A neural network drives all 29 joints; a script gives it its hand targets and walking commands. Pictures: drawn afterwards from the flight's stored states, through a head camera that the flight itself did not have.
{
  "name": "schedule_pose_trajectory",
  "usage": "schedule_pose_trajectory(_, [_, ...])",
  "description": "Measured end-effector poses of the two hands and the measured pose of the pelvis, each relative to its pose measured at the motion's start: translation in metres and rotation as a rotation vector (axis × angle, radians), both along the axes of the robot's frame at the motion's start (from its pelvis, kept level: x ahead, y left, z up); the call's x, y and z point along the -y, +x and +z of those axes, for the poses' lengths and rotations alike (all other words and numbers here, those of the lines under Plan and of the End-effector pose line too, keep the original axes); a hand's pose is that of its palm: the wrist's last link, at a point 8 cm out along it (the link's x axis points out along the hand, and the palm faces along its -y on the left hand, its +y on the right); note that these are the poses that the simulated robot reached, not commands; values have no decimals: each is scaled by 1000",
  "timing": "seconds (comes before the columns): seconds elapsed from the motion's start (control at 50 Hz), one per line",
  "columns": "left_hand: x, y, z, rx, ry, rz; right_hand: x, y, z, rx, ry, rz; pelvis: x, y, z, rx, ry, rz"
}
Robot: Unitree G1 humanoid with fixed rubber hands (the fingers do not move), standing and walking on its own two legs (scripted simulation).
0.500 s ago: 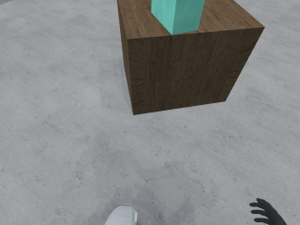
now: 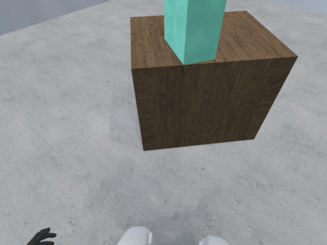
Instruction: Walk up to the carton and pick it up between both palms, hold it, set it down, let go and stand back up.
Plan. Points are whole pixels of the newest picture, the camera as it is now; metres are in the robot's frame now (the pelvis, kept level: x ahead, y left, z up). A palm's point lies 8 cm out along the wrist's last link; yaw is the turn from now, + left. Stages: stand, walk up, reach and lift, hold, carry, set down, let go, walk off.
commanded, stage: walk up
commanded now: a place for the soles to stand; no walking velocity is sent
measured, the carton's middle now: (190, 18) +1.05 -0.08 +0.11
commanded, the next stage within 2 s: none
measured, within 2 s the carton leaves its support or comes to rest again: neither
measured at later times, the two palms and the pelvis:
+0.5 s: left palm (81, 207) +0.23 +0.25 -0.09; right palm out of the picture +0.16 -0.43 -0.05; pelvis +0.14 -0.08 +0.01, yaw +4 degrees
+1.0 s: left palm (80, 214) +0.21 +0.25 -0.09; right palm (290, 161) +0.40 -0.39 -0.10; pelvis +0.22 -0.10 -0.01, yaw +9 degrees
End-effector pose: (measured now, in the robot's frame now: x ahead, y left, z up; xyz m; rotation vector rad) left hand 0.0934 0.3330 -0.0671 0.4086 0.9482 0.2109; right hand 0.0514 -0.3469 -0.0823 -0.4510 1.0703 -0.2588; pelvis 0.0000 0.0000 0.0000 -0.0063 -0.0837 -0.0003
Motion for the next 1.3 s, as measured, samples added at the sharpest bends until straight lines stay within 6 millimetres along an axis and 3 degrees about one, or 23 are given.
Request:
schedule_pose_trajectory(0.1, [-9,-21,-8,-87,-1,84,-2,43,10,6,12,62,3,25,4,-13,-5,28])
schedule_pose_trajectory(0.18, [-14,-16,-29,-158,-3,125,3,56,13,29,-35,65,4,47,-5,-11,31,32])
schedule_pose_trajectory(0.32, [24,51,-30,-138,-75,75,23,55,33,-50,-58,7,27,82,12,-5,29,58])
schedule_pose_trajectory(0.42, [55,98,-24,-100,-103,57,50,74,42,-91,-60,14,55,110,19,-17,25,68])
schedule_pose_trajectory(0.54, [97,149,-19,-63,-79,57,104,127,26,-103,-61,33,98,152,9,-26,0,84])
schedule_pose_trajectory(0.62, [117,154,-14,-34,-44,92,119,182,8,-92,-38,67,119,174,4,-13,4,107])
schedule_pose_trajectory(0.76, [124,126,6,-114,16,197,104,275,-6,-18,46,169,125,204,12,-5,-13,136])
schedule_pose_trajectory(0.84, [114,113,8,-164,62,236,85,308,-16,-28,83,205,123,215,9,-19,-23,142])
schedule_pose_trajectory(0.94, [94,109,-7,-199,88,266,59,338,-23,-24,93,244,113,222,-3,-39,-24,161])
schedule_pose_trajectory(1.1, [85,137,-30,-176,31,262,36,356,-14,21,74,247,95,223,-6,-31,-25,186])
schedule_pose_trajectory(1.3, [90,151,-30,-164,-17,246,24,355,5,21,81,223,90,228,9,-38,-37,176])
